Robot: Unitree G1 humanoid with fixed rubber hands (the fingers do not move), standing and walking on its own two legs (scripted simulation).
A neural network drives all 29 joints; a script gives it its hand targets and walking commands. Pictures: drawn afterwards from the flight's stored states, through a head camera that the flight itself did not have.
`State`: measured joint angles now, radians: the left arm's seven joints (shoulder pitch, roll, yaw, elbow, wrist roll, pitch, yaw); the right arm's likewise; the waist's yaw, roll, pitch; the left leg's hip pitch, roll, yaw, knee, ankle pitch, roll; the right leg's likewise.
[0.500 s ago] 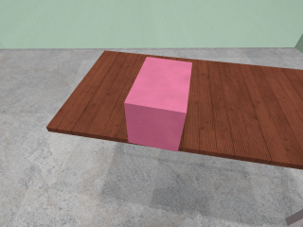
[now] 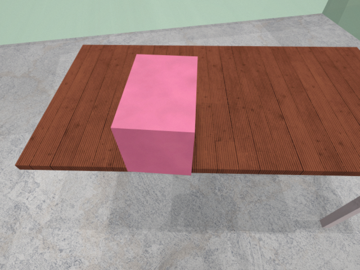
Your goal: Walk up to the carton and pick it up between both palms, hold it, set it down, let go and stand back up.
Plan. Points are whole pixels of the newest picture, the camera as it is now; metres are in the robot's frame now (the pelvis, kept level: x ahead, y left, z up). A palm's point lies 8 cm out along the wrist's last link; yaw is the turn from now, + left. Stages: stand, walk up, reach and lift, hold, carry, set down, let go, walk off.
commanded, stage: stand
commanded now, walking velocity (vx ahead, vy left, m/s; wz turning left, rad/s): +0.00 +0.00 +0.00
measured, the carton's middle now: (163, 113) +0.54 +0.05 +0.01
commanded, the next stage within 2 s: none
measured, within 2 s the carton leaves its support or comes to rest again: neither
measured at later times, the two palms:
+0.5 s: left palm out of the picture +0.15 +0.27 -0.13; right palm (267, 236) +0.22 -0.22 -0.12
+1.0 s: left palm (80, 239) +0.22 +0.26 -0.12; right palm (279, 230) +0.23 -0.25 -0.11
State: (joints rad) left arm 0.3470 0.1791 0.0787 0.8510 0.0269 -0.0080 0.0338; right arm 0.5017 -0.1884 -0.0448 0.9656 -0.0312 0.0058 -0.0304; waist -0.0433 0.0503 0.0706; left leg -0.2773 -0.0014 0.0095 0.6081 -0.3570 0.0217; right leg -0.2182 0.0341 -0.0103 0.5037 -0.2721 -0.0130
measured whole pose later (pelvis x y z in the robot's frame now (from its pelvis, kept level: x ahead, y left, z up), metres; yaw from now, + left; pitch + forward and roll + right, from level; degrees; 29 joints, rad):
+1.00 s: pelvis +0.12 +0.01 -0.01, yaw +3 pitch -2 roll +0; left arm 0.19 0.26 0.01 0.70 0.02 0.03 0.01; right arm 0.19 -0.25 -0.02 0.76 0.00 0.04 0.01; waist -0.01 -0.05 0.14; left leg -0.22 0.01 0.02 0.61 -0.37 0.00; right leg -0.28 -0.04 -0.05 0.62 -0.31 0.01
